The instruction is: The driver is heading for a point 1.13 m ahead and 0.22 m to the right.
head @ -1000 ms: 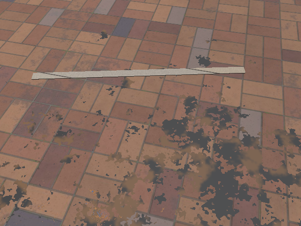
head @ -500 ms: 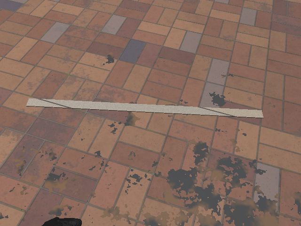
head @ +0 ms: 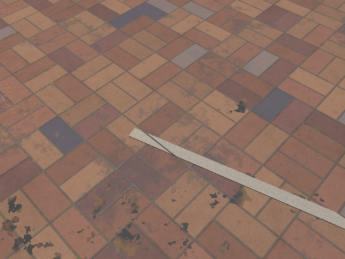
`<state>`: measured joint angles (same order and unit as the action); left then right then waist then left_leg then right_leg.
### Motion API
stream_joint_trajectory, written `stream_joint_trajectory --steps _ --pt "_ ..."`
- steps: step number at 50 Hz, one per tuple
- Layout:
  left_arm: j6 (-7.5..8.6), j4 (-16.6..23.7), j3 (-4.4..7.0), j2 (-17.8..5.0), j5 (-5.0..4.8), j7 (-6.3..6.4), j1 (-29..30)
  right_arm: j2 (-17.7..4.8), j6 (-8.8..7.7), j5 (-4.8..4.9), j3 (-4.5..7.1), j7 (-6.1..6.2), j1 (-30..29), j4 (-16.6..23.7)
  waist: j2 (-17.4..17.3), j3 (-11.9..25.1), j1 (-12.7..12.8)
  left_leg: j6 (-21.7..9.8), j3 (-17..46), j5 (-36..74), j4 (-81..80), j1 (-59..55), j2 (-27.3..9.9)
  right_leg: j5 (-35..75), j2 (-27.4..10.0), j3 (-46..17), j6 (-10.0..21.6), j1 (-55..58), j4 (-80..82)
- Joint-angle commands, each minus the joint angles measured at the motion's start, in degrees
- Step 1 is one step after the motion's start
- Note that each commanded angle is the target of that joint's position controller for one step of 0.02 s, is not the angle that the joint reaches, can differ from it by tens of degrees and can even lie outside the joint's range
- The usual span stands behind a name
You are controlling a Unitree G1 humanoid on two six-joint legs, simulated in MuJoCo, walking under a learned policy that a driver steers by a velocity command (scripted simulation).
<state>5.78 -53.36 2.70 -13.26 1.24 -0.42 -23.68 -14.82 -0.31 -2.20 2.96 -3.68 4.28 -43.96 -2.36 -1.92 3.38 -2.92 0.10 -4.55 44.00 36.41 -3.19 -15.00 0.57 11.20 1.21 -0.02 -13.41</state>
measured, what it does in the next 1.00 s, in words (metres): walks ahead, turning right: left foot, then right foot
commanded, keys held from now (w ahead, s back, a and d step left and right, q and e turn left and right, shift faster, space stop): w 0.16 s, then w+e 0.84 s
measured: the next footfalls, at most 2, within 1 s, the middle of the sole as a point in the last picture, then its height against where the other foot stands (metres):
left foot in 0.12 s outside the picture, level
right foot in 0.66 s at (210, 251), level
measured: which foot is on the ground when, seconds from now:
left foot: up 0.00-0.10, down 0.12-0.68, up 0.70-1.00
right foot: down 0.00-0.12, up 0.14-0.64, down 0.66-1.00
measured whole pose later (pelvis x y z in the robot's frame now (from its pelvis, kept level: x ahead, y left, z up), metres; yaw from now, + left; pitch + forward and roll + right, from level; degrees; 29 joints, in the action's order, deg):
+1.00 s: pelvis +0.53 -0.03 +0.00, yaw -23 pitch +1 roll +0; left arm 2.6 -50.8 4.2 -15.2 0.0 -0.5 -21.3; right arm -14.5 -1.5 -2.5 1.8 -0.9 5.7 -43.5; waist -1.8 -2.5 2.9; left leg 3.4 2.9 -6.9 48.5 38.1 -7.2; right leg -12.8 8.7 -4.8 7.6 -4.8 -17.1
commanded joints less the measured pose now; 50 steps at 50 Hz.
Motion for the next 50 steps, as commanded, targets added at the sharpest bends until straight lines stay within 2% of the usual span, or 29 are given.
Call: stream_joint_trajectory --steps 1,3,4,5,6,7,8,9,10,11,13,15,18,22,27,30,31,32,33,34,35,36,37,38,39,40,42,44,50 --pt "0.4 1.9 1.39 -8.2 -0.17 0.21 -0.4 -1.4 -0.94 -0.19 -0.61 -0.12 -5.0 4.7 7.4 -2.6 -1.2 -1.3 -3.9 -0.5 -7.4 -5.1 1.4 25.7 -15.1 -5.7 7.0 -2.5 4.8" --pt "-0.5 0.5 1.52 -9.2 -0.15 0.46 -2.0 -2.2 -1.31 -0.55 -0.48 0.33 -5.1 4.8 7.8 -2.1 -1.7 -3.1 -5.1 -5.3 -10.4 -7.4 2.8 35.0 -16.2 -5.2 6.8 1.8 0.7" --pt "-0.91 0.0 1.57 -9.7 -0.16 0.57 -2.2 -2.6 -1.61 -0.76 -0.25 0.67 -2.8 4.0 8.3 -0.5 -3.0 -4.2 -5.9 -7.5 -12.0 -11.3 4.4 43.5 -16.2 -4.5 6.5 3.2 -3.9" --pt "-1.41 -0.4 1.48 -9.9 -0.38 0.65 -2.2 -3.2 -2.18 -1.03 0.18 1.05 3.4 1.9 7.7 2.9 -6.0 -5.5 -6.6 -6.5 -15.6 -19.2 6.1 48.5 -15.2 -3.0 5.8 3.0 -12.0" --pt "-1.71 -0.2 1.04 -9.0 -0.63 0.7 -2.3 -5.1 -2.88 -1.66 1.06 1.65 12.6 -1.5 5.8 8.5 -9.4 -6.9 -5.1 -4.7 -17.2 -32.6 5.5 43.4 -13.2 -1.3 4.6 -2.8 -23.0" --pt "-1.58 2.7 -0.11 -5.2 -1.49 0.33 -2.6 -10.4 -3.25 -2.77 2.43 2.6 21.5 -2.9 -2.3 16.7 -12.2 -11.0 12.7 -10.6 -18.1 -50.3 -9.4 21.4 -9.4 -0.1 2.8 -18.6 -41.5" --pt "-1.68 3.9 -0.12 -3.4 -1.51 -0.14 -5.9 -14.8 -2.75 -1.11 3.45 3.14 22.9 -3.4 -10.8 20.9 -9.7 -16.8 37.1 -5.7 -25.2 -57.4 -22.0 -17.6 0.0 -4.1 1.2 -34.0 -57.6" --pt "-2.17 4.0 1.35 -8.0 -0.75 0.29 0.5 -12.9 -2.47 0.75 3.27 3.53 20.1 -3.3 -2.4 14.7 -10.1 -15.0 31.1 -3.3 -25.6 -52.4 -19.1 -13.5 -2.6 -11.9 2.0 -38.9 -60.7" --pt "-1.74 4.7 0.99 -6.3 -1.3 0.0 2.9 -9.4 -2.86 0.88 2.28 3.63 15.6 -3.2 -1.7 7.4 -7.9 -12.9 22.0 0.8 -27.0 -44.1 -16.7 -8.6 -4.3 -13.1 2.6 -39.0 -58.6" --pt "-1.7 3.9 0.87 -5.4 -1.36 -0.16 2.7 -6.1 -3.35 0.7 1.36 3.43 12.5 -3.1 0.0 4.0 -5.7 -10.1 16.1 3.5 -29.3 -37.7 -13.9 -5.4 -5.7 -13.4 2.8 -36.2 -54.6" --pt "-3.34 1.8 0.89 -4.0 0.13 -0.6 -0.5 -2.8 -4.26 1.06 0.39 3.6 9.7 -3.4 -2.0 1.6 -2.5 -6.8 8.4 4.5 -33.0 -30.1 -10.4 -2.5 -6.5 -13.5 1.9 -30.7 -50.9" --pt "-4.37 1.7 1.17 -3.2 0.33 -1.33 -0.1 -3.2 -5.43 1.22 0.45 3.69 11.7 -4.6 -1.8 1.1 -1.9 -6.5 5.3 7.7 -35.0 -29.1 -9.8 0.3 -5.8 -13.3 1.6 -30.8 -50.8" --pt "-4.95 3.3 1.29 -2.6 0.27 -1.85 5.6 -3.8 -6.21 1.32 0.68 3.89 14.4 -6.1 -1.4 -1.6 -2.5 -5.9 0.5 9.1 -37.3 -30.1 -9.4 6.7 -6.3 -13.4 1.0 -36.8 -48.1" --pt "-4.65 6.0 0.76 -1.9 0.27 -2.27 13.3 -3.1 -6.32 1.31 0.24 4.22 16.3 -7.4 -1.1 -3.6 -3.6 -4.7 -5.4 13.8 -37.3 -31.9 -8.1 14.6 -5.5 -11.1 0.7 -39.2 -37.7" --pt "-4.38 9.9 -0.38 -1.1 0.64 -2.99 22.0 -4.4 -5.8 1.19 0.24 5.32 21.3 -10.0 -0.7 -4.9 -6.0 -3.6 -10.0 24.8 -34.5 -39.2 -9.9 14.8 -3.5 -4.7 3.2 -37.2 -25.1" --pt "-4.47 9.9 0.12 -2.4 0.74 -2.66 19.3 -6.6 -5.06 0.89 0.59 6.04 20.9 -10.4 -2.7 -1.8 -3.8 -2.5 -12.7 48.2 -25.1 -44.1 -11.0 7.2 1.0 -1.4 6.6 -30.9 -22.9" --pt "-4.49 9.2 0.52 -3.2 0.81 -2.39 16.0 -7.5 -4.64 0.73 0.84 6.27 20.2 -10.4 -3.6 0.3 -2.1 -2.5 -13.3 54.9 -19.3 -44.9 -11.3 3.8 2.9 -0.7 8.0 -27.2 -22.8" --pt "-4.29 7.9 1.2 -4.5 0.87 -2.15 11.0 -8.4 -4.08 0.56 1.1 6.27 19.5 -10.0 -3.8 3.4 0.1 -2.9 -13.4 55.7 -10.7 -44.0 -11.6 1.4 4.4 -1.1 9.6 -21.5 -21.3" --pt "-3.8 5.7 2.25 -6.3 1.27 -1.74 3.6 -8.9 -3.68 0.8 1.24 6.01 18.7 -9.5 -2.2 7.4 3.7 -2.5 -14.0 47.7 1.6 -39.1 -10.8 2.3 5.4 -2.9 11.5 -10.9 -16.4" --pt "-3.74 4.3 4.06 -11.4 1.85 -0.86 -3.5 -7.4 -3.89 1.04 0.9 5.59 18.1 -7.6 3.6 12.4 6.7 -1.1 -14.4 25.7 19.8 -26.6 -8.2 -2.1 -4.6 -16.5 15.2 2.4 -13.5" --pt "-4.51 5.6 5.46 -16.5 0.63 -0.61 0.5 -2.8 -4.46 1.82 0.39 4.33 18.7 -3.6 17.7 15.9 1.6 2.4 -9.0 -24.9 41.2 -1.1 6.5 1.5 -19.5 -49.8 24.7 17.1 -6.7" --pt "-5.02 5.8 5.31 -15.6 -0.93 -0.62 0.7 -6.3 -5.25 0.98 0.72 3.97 12.7 -2.1 6.0 14.1 3.5 1.6 2.3 -21.3 42.5 5.4 3.4 4.1 -19.3 -49.3 24.5 15.2 -3.4" --pt "-4.98 5.6 4.62 -13.1 -1.0 -0.16 3.6 -5.4 -6.04 1.62 0.37 3.66 10.3 -1.0 3.3 7.5 1.7 1.3 2.8 -16.3 38.7 6.8 0.6 6.7 -18.6 -42.1 22.6 8.6 -2.3" --pt "-4.77 5.4 3.78 -9.9 -0.82 0.01 5.5 -5.3 -6.35 1.76 0.37 3.78 11.4 -1.5 -0.8 2.1 -1.3 1.6 2.3 -14.0 32.4 3.8 -1.4 13.2 -16.1 -36.9 19.7 0.5 -0.9" --pt "-4.29 5.4 3.28 -8.4 -0.98 0.29 7.3 -4.9 -5.55 0.83 0.39 3.86 11.2 -1.3 -1.2 0.5 -3.2 2.3 2.7 -13.8 28.2 0.7 -2.8 17.4 -13.0 -32.6 17.7 -4.3 -0.5" --pt "-3.79 5.8 2.91 -7.6 -1.12 0.45 8.6 -4.3 -4.31 -0.15 0.17 3.77 12.8 -1.7 -0.2 0.8 -4.6 3.2 2.5 -13.5 25.7 -2.7 -3.1 20.1 -10.8 -29.3 16.8 -7.4 0.2" --pt "-2.62 5.6 2.91 -8.5 -1.4 0.25 7.5 -3.6 -2.43 -0.81 0.09 3.36 13.0 -1.2 1.4 1.4 -5.4 4.7 1.3 -13.2 21.8 -4.2 -3.1 24.8 -8.5 -26.5 16.5 -9.8 0.7" --pt "-2.2 5.4 3.28 -10.2 -1.32 0.15 5.7 -3.2 -1.74 -0.7 -0.06 3.08 9.7 0.4 2.7 0.8 -4.8 5.8 0.2 -9.7 16.7 -2.6 -3.1 24.7 -7.0 -25.4 15.8 -10.9 1.5" --pt "-2.66 5.1 3.5 -10.8 -1.2 0.23 -0.9 -3.4 -1.81 -0.03 -0.6 2.6 -3.6 5.3 5.7 0.0 0.6 6.6 -0.1 1.9 0.3 2.2 -1.3 24.3 -5.5 -27.2 12.4 -4.5 -0.2"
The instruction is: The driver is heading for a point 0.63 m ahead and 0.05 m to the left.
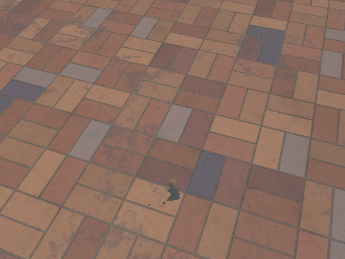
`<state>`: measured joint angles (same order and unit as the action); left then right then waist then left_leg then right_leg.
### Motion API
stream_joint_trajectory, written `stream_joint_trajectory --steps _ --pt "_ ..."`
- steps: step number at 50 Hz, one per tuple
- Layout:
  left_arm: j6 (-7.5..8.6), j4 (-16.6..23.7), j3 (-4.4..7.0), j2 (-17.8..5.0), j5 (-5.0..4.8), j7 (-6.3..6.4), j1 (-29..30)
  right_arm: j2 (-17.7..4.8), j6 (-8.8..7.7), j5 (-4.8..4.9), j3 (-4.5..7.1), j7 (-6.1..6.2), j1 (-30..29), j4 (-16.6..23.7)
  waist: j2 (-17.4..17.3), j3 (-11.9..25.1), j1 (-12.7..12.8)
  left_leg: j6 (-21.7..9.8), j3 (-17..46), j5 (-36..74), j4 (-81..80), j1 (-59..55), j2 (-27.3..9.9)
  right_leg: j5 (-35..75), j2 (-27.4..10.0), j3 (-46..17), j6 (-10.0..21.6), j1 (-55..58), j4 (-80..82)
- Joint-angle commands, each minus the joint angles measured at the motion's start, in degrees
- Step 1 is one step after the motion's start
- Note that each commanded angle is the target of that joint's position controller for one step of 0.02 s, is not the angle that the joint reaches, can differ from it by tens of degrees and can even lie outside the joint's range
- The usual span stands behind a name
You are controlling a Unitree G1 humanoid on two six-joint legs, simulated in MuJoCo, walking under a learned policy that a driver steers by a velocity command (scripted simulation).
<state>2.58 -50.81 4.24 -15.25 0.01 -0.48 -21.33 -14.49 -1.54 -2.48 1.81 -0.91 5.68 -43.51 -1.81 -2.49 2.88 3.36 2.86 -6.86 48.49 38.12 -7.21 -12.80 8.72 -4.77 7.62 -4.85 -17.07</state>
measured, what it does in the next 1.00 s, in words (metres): walks ahead: left foot, then right foot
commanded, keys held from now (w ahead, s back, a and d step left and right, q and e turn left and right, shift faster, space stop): w+e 0.04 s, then w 0.64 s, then w+q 0.04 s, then no key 0.28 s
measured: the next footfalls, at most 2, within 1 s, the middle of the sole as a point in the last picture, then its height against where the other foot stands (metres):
left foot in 0.20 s outside the picture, level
right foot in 0.72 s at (221, 242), level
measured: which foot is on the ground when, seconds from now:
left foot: up 0.00-0.18, down 0.20-0.72, up 0.74-1.00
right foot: down 0.00-0.20, up 0.22-0.70, down 0.72-1.00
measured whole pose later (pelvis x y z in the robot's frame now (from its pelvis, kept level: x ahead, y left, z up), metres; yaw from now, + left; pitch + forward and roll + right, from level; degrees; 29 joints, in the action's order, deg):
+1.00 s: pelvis +0.49 -0.03 +0.00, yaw -6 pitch +0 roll +0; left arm 4.4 -53.7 0.7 -11.9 0.8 0.3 -17.5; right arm -13.8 -0.5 -1.6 2.5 -0.1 12.5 -52.0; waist -2.1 -3.8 0.4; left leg -0.6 0.6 -14.8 49.7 28.9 -1.7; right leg -9.3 2.4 6.1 5.0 -8.9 -18.2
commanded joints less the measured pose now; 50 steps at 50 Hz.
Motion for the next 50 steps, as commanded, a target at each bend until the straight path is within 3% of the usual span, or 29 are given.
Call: stream_joint_trajectory --steps 1,5,7,8,9,10,11,12,13,14,16,20,23,26,30,33,34,35,36,37,38,39,40,42,44,46,50 --pt "0.48 2.6 1.98 -8.9 0.18 0.4 -4.2 -3.8 -0.73 0.37 0.41 -0.27 -6.7 5.5 5.3 0.6 1.8 0.1 -2.8 4.7 -6.2 0.7 3.3 23.0 -13.9 -11.9 5.9 1.8 2.7" --pt "0.57 2.8 1.81 -9.2 0.87 1.07 -5.2 -4.5 -1.74 0.71 0.08 -0.52 -9.2 7.1 6.3 0.6 2.3 -2.1 -2.9 4.4 -14.0 -3.3 5.1 27.8 -16.1 -13.5 4.6 5.8 -0.4" --pt "1.01 3.2 1.72 -9.8 1.0 1.3 -2.9 -6.0 -2.24 0.72 0.62 -0.3 -3.7 5.7 6.9 1.5 -0.7 -4.4 -3.1 1.4 -17.7 -13.2 6.6 33.0 -16.9 -13.6 2.5 4.1 -3.1" --pt "1.29 3.1 1.73 -10.2 1.03 1.21 -2.1 -7.2 -2.59 0.71 1.26 0.14 1.9 3.9 6.4 3.7 -3.3 -5.6 -3.9 -0.8 -19.3 -20.2 8.3 39.3 -15.9 -12.7 1.6 3.8 -8.6" --pt "1.57 2.9 1.47 -9.8 0.91 0.86 -1.7 -8.6 -3.25 0.45 1.93 0.74 9.6 1.7 3.9 7.7 -7.2 -7.1 -3.6 0.2 -22.6 -30.2 7.5 39.2 -12.7 -9.7 0.4 1.6 -18.9" --pt "1.94 4.4 0.37 -6.3 0.63 0.52 -2.3 -12.3 -3.7 -0.71 2.74 1.66 18.6 1.0 -1.5 15.4 -10.3 -10.1 9.4 -9.0 -23.8 -42.8 -4.5 24.0 -9.5 -6.6 -0.9 -5.9 -34.5" --pt "1.75 4.6 -0.3 -2.0 -1.13 0.27 -11.9 -18.3 -2.99 -1.07 4.42 1.54 20.2 -0.4 -16.9 20.6 -5.6 -18.4 37.7 -12.0 -30.7 -54.8 -17.8 -15.8 0.7 -1.0 -3.4 -23.2 -51.0" --pt "1.15 3.1 0.04 -6.8 1.02 0.79 -8.8 -12.9 -2.25 0.43 3.66 0.96 16.0 0.2 -6.2 14.0 -5.0 -17.8 40.9 -21.6 -33.8 -48.8 -16.0 -15.1 -3.5 -3.4 -2.5 -29.8 -55.4" --pt "1.05 4.0 0.24 -7.2 1.34 0.32 -3.0 -8.7 -2.26 0.99 2.64 0.7 11.1 1.1 -0.6 6.2 -4.6 -16.6 31.0 -21.0 -34.6 -40.5 -13.2 -9.4 -5.7 -3.4 -2.6 -29.9 -54.4" --pt "1.14 4.8 -0.09 -6.3 1.33 -0.09 0.0 -6.4 -2.46 0.73 2.01 0.48 8.9 0.8 0.9 3.3 -3.9 -15.2 23.8 -13.8 -35.6 -35.6 -10.2 -6.4 -7.4 -2.8 -2.8 -28.8 -51.7" --pt "0.25 5.0 -0.39 -5.3 2.14 -0.84 0.4 -5.1 -3.16 1.04 1.46 0.64 9.6 -0.9 -3.4 1.9 -2.4 -13.3 14.4 -2.8 -37.0 -31.1 -5.9 -5.1 -9.4 -1.6 -3.6 -25.8 -47.7" --pt "-0.71 5.6 -1.01 -3.9 2.58 -1.52 3.1 -6.1 -4.68 1.98 1.73 0.18 13.8 -3.8 -3.6 1.8 -1.8 -14.8 8.5 7.7 -39.3 -31.7 -5.0 -2.2 -10.6 1.2 -5.3 -28.6 -44.1" --pt "-0.63 8.0 -1.82 -3.0 2.5 -1.88 11.0 -5.8 -4.35 2.06 1.68 0.19 16.2 -5.4 -3.0 -0.4 -3.3 -15.0 5.2 8.5 -41.7 -32.5 -3.8 3.4 -13.0 4.0 -6.8 -32.8 -36.5" --pt "-0.28 9.9 -2.9 -1.4 2.08 -2.13 17.5 -6.2 -4.17 2.13 1.75 0.09 18.5 -6.8 -3.0 -1.1 -4.9 -14.1 1.7 12.6 -41.5 -32.7 -2.2 8.5 -12.9 6.7 -7.3 -30.3 -26.2" --pt "0.05 11.2 -3.14 -2.0 1.66 -1.79 22.2 -7.4 -3.86 1.83 1.97 0.26 21.4 -8.6 -3.1 -1.3 -6.1 -13.4 1.1 17.5 -39.0 -36.1 -4.1 9.1 -11.4 8.3 -5.9 -26.5 -18.4" --pt "0.46 11.1 -2.65 -3.1 1.85 -1.23 20.8 -8.2 -3.35 1.59 2.17 0.7 20.9 -9.5 -3.1 -0.9 -4.4 -12.5 1.1 26.1 -34.1 -39.5 -5.9 4.3 -9.8 8.7 -3.5 -22.0 -14.7" --pt "0.76 9.7 -2.23 -3.7 2.08 -0.89 16.7 -8.6 -3.15 1.66 2.23 0.82 20.4 -9.7 -2.7 1.0 -2.4 -11.8 0.2 32.9 -28.8 -39.9 -5.3 3.2 -8.2 9.2 -2.5 -16.5 -12.4" --pt "1.41 6.9 -1.53 -4.7 2.64 -0.4 8.8 -7.9 -2.88 1.95 1.96 0.84 20.5 -10.0 -0.5 5.1 0.9 -10.8 -1.4 34.9 -19.0 -37.2 -3.0 4.7 -7.2 9.1 -1.1 -5.5 -8.7" --pt "2.04 4.7 -0.34 -8.3 3.82 0.36 -1.3 -6.2 -2.96 2.3 1.29 0.77 19.8 -8.6 3.6 11.8 4.9 -9.6 -2.9 22.0 -4.7 -27.4 -0.2 0.6 -16.0 -0.2 1.5 9.1 -7.6" --pt "1.82 4.4 1.07 -14.0 4.53 0.83 -5.1 0.4 -2.96 3.91 -0.18 0.68 25.0 -6.6 16.2 18.4 3.0 -6.7 -7.7 -14.4 15.7 -8.6 9.4 2.4 -33.3 -24.9 7.8 23.2 -3.7" --pt "1.07 4.2 0.97 -12.1 1.54 0.66 -3.5 -6.4 -2.37 2.37 1.72 1.45 23.7 -8.0 10.4 17.1 2.8 -7.0 -1.1 -23.2 22.3 -5.1 10.0 11.6 -34.0 -29.9 9.6 18.0 -0.9" --pt "1.16 4.6 -0.04 -8.6 0.81 0.56 1.9 -6.1 -2.2 2.19 1.97 1.5 20.7 -7.6 7.1 9.4 0.1 -7.1 0.8 -19.9 23.1 -4.6 7.5 21.1 -31.3 -19.6 8.8 11.0 -1.4" --pt "1.68 4.7 -1.01 -5.0 0.76 0.36 5.0 -4.2 -2.23 2.09 1.47 1.38 19.2 -7.6 5.4 5.7 -1.3 -6.8 0.5 -17.6 20.6 -5.9 5.9 31.3 -28.5 -12.4 7.6 5.1 -0.5" --pt "2.29 3.9 -2.06 -1.7 0.56 0.61 7.6 -2.9 -0.87 1.16 1.46 1.12 19.3 -8.4 6.6 3.4 -4.2 -5.5 0.0 -15.8 15.2 -10.8 4.3 39.8 -23.8 -3.4 4.3 -1.8 1.1" --pt "2.95 2.8 -2.12 -2.4 0.73 0.65 6.7 -1.8 0.3 0.83 1.5 0.73 20.1 -9.1 6.3 5.0 -5.4 -4.6 -0.9 -13.2 13.5 -14.4 5.9 47.9 -22.7 0.2 4.2 -3.7 1.3" --pt "3.16 1.7 -1.97 -3.6 0.61 0.76 6.4 -1.0 0.99 0.81 1.37 0.6 19.4 -9.2 6.2 5.4 -6.3 -4.0 -1.6 -10.3 9.8 -14.8 6.1 49.4 -21.9 3.0 4.5 -4.5 1.7" --pt "2.47 -0.6 -2.53 -3.2 0.75 1.01 5.2 0.2 1.5 0.93 0.36 1.04 12.6 -8.4 8.0 4.3 -4.8 -3.7 -4.2 -4.2 -3.8 -17.6 5.6 47.0 -19.4 6.8 3.1 -5.6 1.2"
